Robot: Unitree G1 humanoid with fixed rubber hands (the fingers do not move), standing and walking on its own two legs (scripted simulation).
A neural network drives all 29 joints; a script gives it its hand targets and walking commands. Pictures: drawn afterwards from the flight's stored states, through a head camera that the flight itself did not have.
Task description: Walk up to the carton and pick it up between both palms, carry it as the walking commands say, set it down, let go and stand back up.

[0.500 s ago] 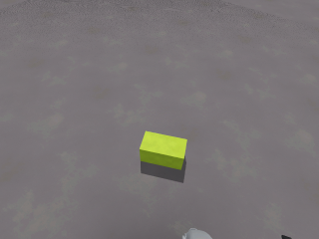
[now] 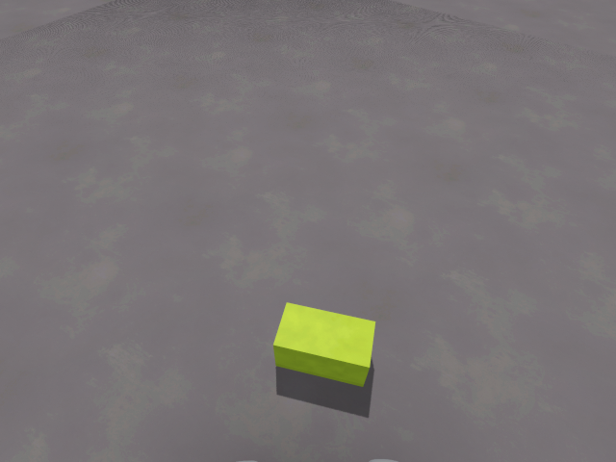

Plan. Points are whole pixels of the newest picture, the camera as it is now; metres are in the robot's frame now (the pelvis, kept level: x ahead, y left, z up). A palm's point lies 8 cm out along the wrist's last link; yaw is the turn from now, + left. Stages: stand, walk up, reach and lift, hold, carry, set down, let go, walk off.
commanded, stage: walk up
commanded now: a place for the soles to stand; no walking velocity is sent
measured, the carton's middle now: (324, 344) +0.58 -0.03 -0.67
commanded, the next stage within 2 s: none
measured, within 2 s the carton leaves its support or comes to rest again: neither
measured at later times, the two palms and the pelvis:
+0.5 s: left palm (119, 413) +0.20 +0.28 -0.09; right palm (564, 453) +0.18 -0.33 -0.11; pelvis +0.08 -0.02 +0.00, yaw +2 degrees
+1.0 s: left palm (101, 449) +0.16 +0.29 -0.08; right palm (559, 432) +0.20 -0.32 -0.08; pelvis +0.09 -0.02 +0.03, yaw +3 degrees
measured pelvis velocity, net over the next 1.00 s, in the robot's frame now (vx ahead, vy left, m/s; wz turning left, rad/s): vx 0.09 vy -0.02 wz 0.05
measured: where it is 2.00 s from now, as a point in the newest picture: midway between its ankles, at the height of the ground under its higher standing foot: outside the picture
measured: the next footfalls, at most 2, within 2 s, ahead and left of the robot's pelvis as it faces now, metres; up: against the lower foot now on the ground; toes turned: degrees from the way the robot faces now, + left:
right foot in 0.16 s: +0.17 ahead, -0.15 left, +0.00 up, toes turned -3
left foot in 1.26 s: +0.19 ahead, +0.21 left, +0.00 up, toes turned +7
